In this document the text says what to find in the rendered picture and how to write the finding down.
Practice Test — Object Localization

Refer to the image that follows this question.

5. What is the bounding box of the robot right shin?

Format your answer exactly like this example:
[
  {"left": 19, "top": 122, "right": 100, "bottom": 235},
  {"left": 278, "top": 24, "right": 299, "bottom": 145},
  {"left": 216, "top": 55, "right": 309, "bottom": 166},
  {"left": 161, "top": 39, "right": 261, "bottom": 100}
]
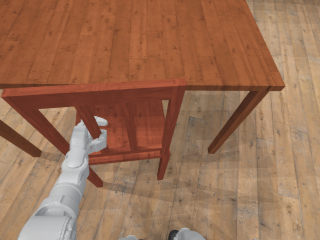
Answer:
[{"left": 177, "top": 228, "right": 190, "bottom": 235}]

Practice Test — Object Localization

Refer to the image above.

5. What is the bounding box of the robot left hand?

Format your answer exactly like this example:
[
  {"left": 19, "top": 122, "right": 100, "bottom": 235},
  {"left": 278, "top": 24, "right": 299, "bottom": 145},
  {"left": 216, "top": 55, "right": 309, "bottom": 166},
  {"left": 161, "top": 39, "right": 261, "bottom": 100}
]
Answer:
[{"left": 69, "top": 116, "right": 108, "bottom": 155}]

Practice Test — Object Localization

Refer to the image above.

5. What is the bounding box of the left robot forearm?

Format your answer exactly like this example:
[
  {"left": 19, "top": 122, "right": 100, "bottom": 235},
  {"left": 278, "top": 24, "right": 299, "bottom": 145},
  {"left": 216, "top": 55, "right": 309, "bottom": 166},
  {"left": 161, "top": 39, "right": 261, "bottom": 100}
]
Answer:
[{"left": 17, "top": 148, "right": 90, "bottom": 240}]

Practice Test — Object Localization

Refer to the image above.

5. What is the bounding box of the robot right thigh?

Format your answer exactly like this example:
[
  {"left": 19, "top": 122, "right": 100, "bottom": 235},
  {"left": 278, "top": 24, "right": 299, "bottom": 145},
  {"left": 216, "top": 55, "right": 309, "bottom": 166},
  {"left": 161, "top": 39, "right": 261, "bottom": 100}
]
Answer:
[{"left": 173, "top": 230, "right": 205, "bottom": 240}]

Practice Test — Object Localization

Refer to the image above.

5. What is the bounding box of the table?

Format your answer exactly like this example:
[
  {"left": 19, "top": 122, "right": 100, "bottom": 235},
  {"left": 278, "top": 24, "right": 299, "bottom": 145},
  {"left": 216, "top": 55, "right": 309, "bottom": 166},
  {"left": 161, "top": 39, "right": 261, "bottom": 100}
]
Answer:
[{"left": 0, "top": 0, "right": 286, "bottom": 157}]

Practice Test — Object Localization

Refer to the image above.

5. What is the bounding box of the left robot upper arm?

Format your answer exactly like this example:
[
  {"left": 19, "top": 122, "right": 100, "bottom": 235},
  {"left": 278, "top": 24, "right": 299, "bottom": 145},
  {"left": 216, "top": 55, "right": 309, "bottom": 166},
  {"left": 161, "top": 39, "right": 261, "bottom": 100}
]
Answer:
[{"left": 20, "top": 215, "right": 77, "bottom": 240}]

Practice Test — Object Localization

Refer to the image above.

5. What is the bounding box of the chair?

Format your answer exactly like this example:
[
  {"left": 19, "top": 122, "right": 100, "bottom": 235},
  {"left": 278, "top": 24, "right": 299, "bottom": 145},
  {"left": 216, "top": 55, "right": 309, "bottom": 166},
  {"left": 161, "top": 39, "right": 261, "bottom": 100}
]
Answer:
[{"left": 1, "top": 78, "right": 187, "bottom": 188}]

